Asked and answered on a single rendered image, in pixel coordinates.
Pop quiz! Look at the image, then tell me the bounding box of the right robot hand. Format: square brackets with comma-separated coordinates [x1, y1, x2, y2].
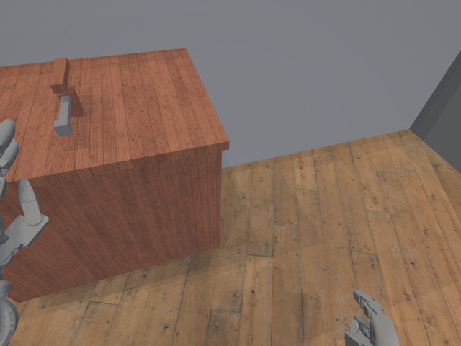
[345, 289, 401, 346]

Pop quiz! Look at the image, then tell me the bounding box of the left robot forearm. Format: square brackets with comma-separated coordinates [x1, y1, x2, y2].
[0, 280, 19, 346]

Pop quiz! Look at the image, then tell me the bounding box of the tap lever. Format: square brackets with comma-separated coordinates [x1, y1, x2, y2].
[53, 95, 72, 137]

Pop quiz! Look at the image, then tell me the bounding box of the counter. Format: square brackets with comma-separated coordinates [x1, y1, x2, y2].
[0, 48, 230, 303]

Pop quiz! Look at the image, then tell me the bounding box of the left robot hand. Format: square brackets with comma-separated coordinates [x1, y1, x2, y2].
[0, 119, 49, 280]

